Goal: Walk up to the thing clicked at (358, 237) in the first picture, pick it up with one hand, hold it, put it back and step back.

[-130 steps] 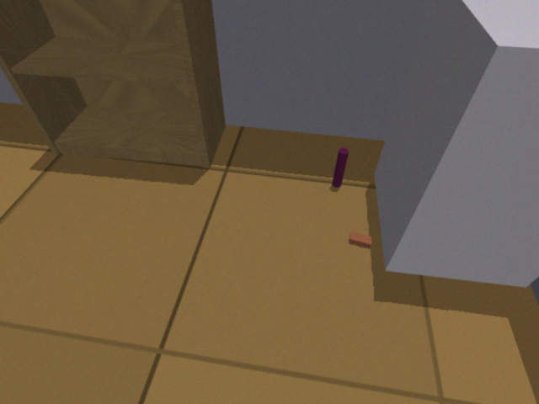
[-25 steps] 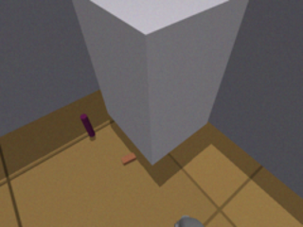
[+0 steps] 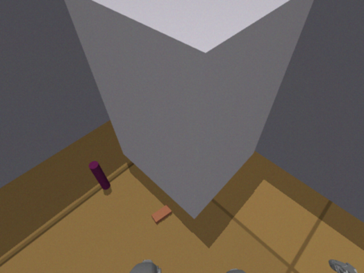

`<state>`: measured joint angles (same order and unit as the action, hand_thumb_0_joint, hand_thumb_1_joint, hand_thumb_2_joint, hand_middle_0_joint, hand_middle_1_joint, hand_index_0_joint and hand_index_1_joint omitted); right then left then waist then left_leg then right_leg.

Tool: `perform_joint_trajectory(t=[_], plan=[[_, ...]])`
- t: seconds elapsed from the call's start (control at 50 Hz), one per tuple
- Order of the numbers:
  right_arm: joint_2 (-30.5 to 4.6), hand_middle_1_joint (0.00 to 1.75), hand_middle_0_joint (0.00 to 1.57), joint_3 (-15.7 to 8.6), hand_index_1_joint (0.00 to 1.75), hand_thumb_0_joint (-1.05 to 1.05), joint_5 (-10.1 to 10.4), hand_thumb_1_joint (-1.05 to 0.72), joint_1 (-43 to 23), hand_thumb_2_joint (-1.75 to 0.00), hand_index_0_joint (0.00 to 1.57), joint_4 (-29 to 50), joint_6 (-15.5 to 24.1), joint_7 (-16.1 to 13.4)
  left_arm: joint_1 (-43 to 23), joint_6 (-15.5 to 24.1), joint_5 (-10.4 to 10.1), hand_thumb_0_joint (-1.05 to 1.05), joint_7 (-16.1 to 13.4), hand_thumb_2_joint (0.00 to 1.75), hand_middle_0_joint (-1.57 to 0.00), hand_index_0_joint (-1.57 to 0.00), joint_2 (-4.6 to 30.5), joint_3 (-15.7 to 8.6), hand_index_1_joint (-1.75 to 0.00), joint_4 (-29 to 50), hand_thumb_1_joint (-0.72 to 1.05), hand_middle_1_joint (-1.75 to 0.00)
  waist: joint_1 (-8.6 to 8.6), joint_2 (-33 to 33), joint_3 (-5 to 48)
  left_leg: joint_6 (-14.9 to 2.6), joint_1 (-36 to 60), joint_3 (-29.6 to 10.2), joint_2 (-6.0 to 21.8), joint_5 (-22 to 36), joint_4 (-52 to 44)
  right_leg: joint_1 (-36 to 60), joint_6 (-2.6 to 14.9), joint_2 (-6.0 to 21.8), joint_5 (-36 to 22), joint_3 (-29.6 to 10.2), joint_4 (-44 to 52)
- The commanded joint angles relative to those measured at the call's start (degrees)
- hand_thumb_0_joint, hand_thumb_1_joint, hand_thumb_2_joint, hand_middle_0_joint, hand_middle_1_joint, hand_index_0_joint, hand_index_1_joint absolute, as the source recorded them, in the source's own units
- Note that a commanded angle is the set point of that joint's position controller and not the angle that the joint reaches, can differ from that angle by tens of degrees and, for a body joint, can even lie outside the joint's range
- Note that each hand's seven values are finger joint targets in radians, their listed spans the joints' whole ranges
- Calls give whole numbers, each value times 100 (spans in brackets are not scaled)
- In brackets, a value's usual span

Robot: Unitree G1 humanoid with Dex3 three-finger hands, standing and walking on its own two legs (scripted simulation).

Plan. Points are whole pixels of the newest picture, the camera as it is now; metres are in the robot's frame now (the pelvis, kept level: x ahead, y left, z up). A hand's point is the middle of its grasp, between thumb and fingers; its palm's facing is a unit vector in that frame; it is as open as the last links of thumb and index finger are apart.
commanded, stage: walk up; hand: left
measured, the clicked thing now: (161, 214) +0.51 +0.15 -0.71
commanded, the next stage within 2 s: none
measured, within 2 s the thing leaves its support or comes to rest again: neither
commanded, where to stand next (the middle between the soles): +0.10 +0.00 m, yaw -10 degrees
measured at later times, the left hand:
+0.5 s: hand (81, 248) +0.21 +0.27 -0.12, palm faces -0.23 -0.89 -0.39, open 7.4 cm
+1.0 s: hand (97, 244) +0.22 +0.23 -0.11, palm faces -0.25 -0.90 -0.36, open 7.4 cm
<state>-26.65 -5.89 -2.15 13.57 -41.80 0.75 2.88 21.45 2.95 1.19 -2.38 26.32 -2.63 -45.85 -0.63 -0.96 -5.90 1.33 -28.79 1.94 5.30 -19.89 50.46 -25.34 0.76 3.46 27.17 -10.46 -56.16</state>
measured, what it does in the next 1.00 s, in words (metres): steps on the spot: right foot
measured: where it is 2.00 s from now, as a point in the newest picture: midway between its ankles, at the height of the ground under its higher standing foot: outside the picture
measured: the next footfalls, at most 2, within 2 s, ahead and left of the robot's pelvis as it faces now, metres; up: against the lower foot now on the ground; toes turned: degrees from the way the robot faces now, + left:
right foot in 0.42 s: +0.10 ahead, -0.13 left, +0.00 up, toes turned -13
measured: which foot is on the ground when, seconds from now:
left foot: down 0.00-1.00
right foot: up 0.00-0.40, down 0.42-1.00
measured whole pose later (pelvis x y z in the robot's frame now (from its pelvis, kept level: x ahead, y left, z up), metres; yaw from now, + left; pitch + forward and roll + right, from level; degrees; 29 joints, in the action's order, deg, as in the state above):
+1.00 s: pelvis +0.06 +0.00 +0.04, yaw -13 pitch -2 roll +1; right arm -23.2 -0.2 -0.2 10.4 -58.8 2.3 0.1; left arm 6.8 0.5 0.5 1.3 20.9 -1.2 -58.7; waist 0.9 0.1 -4.3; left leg 2.2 -15.4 3.6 4.1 -17.6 35.2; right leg -17.8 0.5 0.5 17.7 -0.5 -37.4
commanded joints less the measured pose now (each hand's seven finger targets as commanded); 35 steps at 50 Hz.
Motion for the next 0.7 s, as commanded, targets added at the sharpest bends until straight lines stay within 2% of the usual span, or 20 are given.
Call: perform_joint_trajectory(t=[0.0,0.02,0.04,0.1,0.14,0.22,0.3,0.36,0.38,0.4,0.42,0.44,0.48,0.54,0.58,0.6,0.62,0.64,0.66,0.68], plan=[[-1965,30,20,-532,30,0,125,-90,433,-90,20,204,253,-152,-93,141,14,0,-103,90,-20,-20,1408,-305,-30,315,90,-30,364,-729,307,-1536,1335,-3947,2283,-2951,-3727,-2176,165,-274,137,231,-2265],[-1681,30,20,-412,30,0,113,-90,290,-90,20,182,294,-206,-9,123,-69,0,-28,90,-20,-20,1412,-377,-30,83,90,-30,237,-502,58,-1237,1203,-2985,1763,-2527,-3388,-2057,119,-178,-298,227,-1997],[-1584,30,20,-336,30,0,119,-90,179,-90,20,118,325,-238,278,111,-115,0,47,90,-20,-20,1306,-397,-30,-116,90,-30,105,-863,110,-1170,1251,-2314,1480,-2091,-3146,-1841,114,-76,-521,384,-1628],[-1430,30,20,-199,30,0,104,-90,221,-90,20,-60,415,-251,248,-3,-60,0,251,90,-20,-20,1039,-407,-30,-270,90,-30,98,-910,154,-1209,1088,-1186,1226,-404,-2876,-1065,1,-116,-552,581,-714],[-1552,30,20,-212,30,0,102,-90,510,-90,20,-152,448,-299,-100,-82,-19,0,319,90,-20,-20,953,-437,-30,-101,90,-30,190,-970,153,-1409,1419,-1166,1552,562,-2700,-1101,-5,-72,-384,569,-286],[-1487,30,20,-184,30,0,166,-90,821,-90,20,-189,471,-413,-491,-227,13,0,344,90,-20,-20,888,-479,-30,65,90,-30,225,-637,320,-1335,1763,-874,1769,2784,-2289,-928,121,-157,-482,632,-16],[-1472,30,20,-152,30,0,150,-90,569,-90,20,-92,401,-459,-526,-290,-40,0,379,90,-20,-20,744,-466,-30,113,90,-30,129,-956,525,-1225,1593,-425,1644,3490,-1925,-207,170,-179,-558,1136,466],[-1481,30,20,-100,30,0,158,-90,347,-90,20,-72,313,-440,-342,-262,-25,0,387,90,-20,-20,692,-475,-30,28,90,-30,-48,-1003,729,-1068,1267,-134,1437,2713,-1415,708,260,-337,-871,1371,1566],[-1318,30,20,-29,30,0,168,-90,343,-90,20,-83,281,-434,-216,-217,-4,0,360,90,-20,-20,789,-515,-30,-65,90,-30,-137,-687,823,-861,1093,108,1190,2410,-890,1134,340,-469,-1028,1305,2139],[-1053,30,20,63,30,0,183,-90,574,-90,20,-90,268,-440,-80,-162,38,0,323,90,-20,-20,1161,-630,-30,-96,90,-30,-212,329,1011,-581,480,385,813,1844,112,1761,525,3,-1574,293,2479],[-655,30,20,193,30,0,256,-90,592,-90,20,22,259,-449,-141,-116,61,0,284,90,-20,-20,1636,-736,-30,43,90,-30,-192,1493,974,-232,-745,415,11,-456,1043,2290,1191,1126,-2540,-1851,2892],[-960,30,20,108,30,0,243,-90,159,-90,20,-32,230,-542,-229,-121,0,0,260,90,-20,-20,1609,-662,-30,79,90,-30,-311,1141,1042,-225,-652,98,-26,-1870,1210,1979,1958,1644,-2998,-2266,2847],[-995,30,20,114,30,0,265,-90,274,-90,20,-272,251,-542,-544,-149,-83,0,203,90,-20,-20,1334,-541,-30,104,90,-30,-122,689,930,-231,-476,-127,88,-1881,1158,1669,1762,1213,-3170,-1242,2470],[-930,30,20,122,30,0,269,-90,593,-90,20,-603,299,-512,-1033,-156,3,0,176,90,-20,-20,1142,-397,-30,181,90,-30,94,1108,797,-268,438,63,-26,-881,107,757,1322,694,-3343,-557,2356],[-843,30,20,132,30,0,240,-90,930,-90,20,-853,361,-493,-1342,-193,-41,0,203,90,-20,-20,1078,-335,-30,182,90,-30,335,821,892,-314,1488,282,-283,0,-1209,194,1110,476,-2790,-180,1884],[-884,30,20,104,30,0,178,-90,1094,-90,20,-966,399,-504,-1468,-215,-81,0,218,90,-20,-20,937,-290,-30,167,90,-30,465,574,895,-361,1874,17,-196,507,-1740,-130,856,357,-2346,17,1541],[-1192,30,20,44,30,0,65,-90,1016,-90,20,-920,443,-524,-1459,-236,-131,0,234,90,-20,-20,615,-199,-30,194,90,-30,431,-271,812,-653,2026,-1452,695,524,-2391,-706,417,-14,-1734,336,776],[-1689,30,20,-23,30,0,129,-90,483,-90,20,-741,447,-499,-1292,-274,-119,0,177,90,-20,-20,700,-239,-30,75,90,-30,234,-962,611,-1437,1389,-2914,1958,218,-2966,-637,160,-413,163,873,367],[-1785,30,20,-57,30,0,134,-90,-18,-90,20,-641,452,-468,-1321,-269,-51,0,144,90,-20,-20,988,-317,-30,-65,90,-30,138,-799,347,-1853,981,-3195,2275,385,-2953,-413,115,-152,664,610,93],[-1571,30,20,8,30,0,117,-90,-186,-90,20,-641,472,-480,-1294,-233,-60,0,184,90,-20,-20,939,-321,-30,-144,90,-30,-13,-553,330,-1727,1001,-2495,1879,903,-2651,-208,142,-146,535,615,266]])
